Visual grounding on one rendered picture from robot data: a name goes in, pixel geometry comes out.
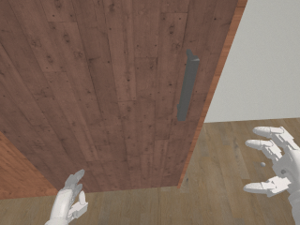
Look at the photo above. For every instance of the robot right forearm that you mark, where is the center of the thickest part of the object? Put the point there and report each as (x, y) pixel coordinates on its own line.
(294, 200)

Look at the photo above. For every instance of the left robot hand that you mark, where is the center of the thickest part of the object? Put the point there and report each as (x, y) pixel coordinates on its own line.
(66, 197)

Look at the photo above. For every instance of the wardrobe door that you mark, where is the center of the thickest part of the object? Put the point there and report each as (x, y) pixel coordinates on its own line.
(94, 85)
(17, 173)

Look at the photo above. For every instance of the handle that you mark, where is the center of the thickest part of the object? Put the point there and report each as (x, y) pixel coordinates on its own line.
(187, 86)

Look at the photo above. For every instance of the right robot hand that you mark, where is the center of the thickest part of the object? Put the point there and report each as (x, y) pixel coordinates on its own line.
(289, 162)

